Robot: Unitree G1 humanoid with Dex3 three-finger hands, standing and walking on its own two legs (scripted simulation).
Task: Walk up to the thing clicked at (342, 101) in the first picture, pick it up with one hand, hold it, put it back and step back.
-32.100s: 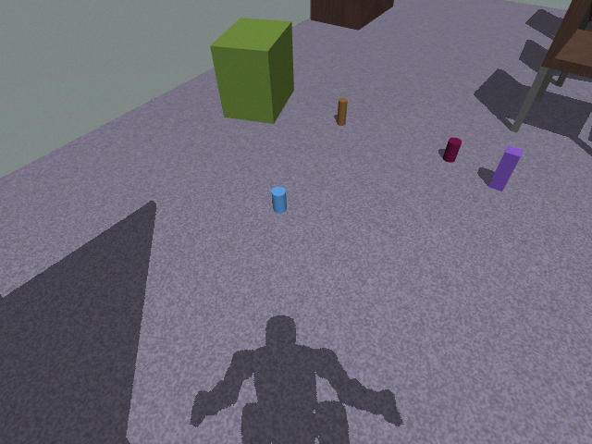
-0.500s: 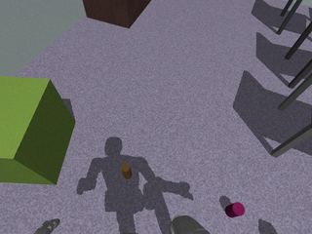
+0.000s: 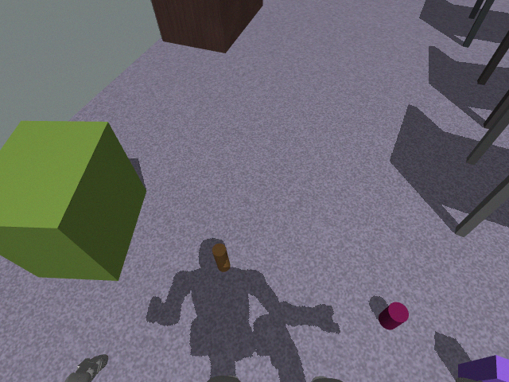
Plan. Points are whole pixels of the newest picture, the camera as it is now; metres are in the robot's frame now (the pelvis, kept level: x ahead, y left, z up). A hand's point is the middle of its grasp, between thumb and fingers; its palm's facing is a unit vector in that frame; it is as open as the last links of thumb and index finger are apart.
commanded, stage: step back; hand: left
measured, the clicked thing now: (221, 258) +0.60 +0.18 -0.68
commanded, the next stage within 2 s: none
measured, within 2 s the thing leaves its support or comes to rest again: neither
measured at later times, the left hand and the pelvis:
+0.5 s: hand out of the picture -0.06 +0.24 -0.15, palm faces -0.06 -0.91 -0.41, open 7.4 cm; pelvis -0.16 -0.04 -0.01, yaw -3 degrees
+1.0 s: hand out of the picture -0.21 +0.22 -0.14, palm faces +0.02 -0.92 -0.38, open 7.4 cm; pelvis -0.32 -0.05 +0.00, yaw +1 degrees
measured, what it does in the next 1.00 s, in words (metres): walks backwards: left foot, then right foot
